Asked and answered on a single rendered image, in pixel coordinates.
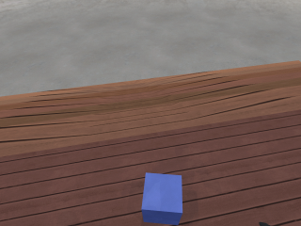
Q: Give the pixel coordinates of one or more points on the carton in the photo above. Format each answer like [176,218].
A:
[162,198]

